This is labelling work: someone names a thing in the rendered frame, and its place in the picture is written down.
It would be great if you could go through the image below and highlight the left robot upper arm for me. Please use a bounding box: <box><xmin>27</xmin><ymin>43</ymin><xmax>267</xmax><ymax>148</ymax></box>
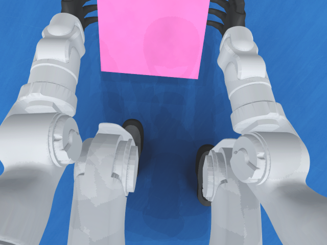
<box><xmin>0</xmin><ymin>112</ymin><xmax>82</xmax><ymax>245</ymax></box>

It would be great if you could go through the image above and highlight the left robot forearm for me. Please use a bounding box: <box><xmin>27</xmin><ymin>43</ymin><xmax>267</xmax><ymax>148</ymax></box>
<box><xmin>0</xmin><ymin>13</ymin><xmax>85</xmax><ymax>127</ymax></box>

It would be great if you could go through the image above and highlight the carton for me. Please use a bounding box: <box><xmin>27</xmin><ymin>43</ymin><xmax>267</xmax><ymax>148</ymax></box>
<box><xmin>97</xmin><ymin>0</ymin><xmax>210</xmax><ymax>79</ymax></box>

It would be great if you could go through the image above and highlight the right robot hand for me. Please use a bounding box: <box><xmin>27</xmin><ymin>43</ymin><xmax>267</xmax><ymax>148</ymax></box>
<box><xmin>206</xmin><ymin>0</ymin><xmax>246</xmax><ymax>37</ymax></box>

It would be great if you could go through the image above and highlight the right robot upper arm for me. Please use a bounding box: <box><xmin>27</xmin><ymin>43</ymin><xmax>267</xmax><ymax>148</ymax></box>
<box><xmin>230</xmin><ymin>131</ymin><xmax>327</xmax><ymax>245</ymax></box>

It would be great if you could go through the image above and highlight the left robot shin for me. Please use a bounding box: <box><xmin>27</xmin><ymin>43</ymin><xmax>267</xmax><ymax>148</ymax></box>
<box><xmin>74</xmin><ymin>122</ymin><xmax>135</xmax><ymax>181</ymax></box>

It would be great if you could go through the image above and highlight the left robot hand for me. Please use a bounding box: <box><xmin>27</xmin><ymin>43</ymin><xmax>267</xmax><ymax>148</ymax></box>
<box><xmin>61</xmin><ymin>0</ymin><xmax>98</xmax><ymax>31</ymax></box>

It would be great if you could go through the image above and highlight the left robot foot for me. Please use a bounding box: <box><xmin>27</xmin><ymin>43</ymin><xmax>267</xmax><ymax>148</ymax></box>
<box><xmin>122</xmin><ymin>119</ymin><xmax>144</xmax><ymax>176</ymax></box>

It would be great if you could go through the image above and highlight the right robot forearm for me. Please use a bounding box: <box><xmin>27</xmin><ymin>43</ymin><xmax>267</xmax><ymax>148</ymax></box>
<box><xmin>217</xmin><ymin>26</ymin><xmax>300</xmax><ymax>138</ymax></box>

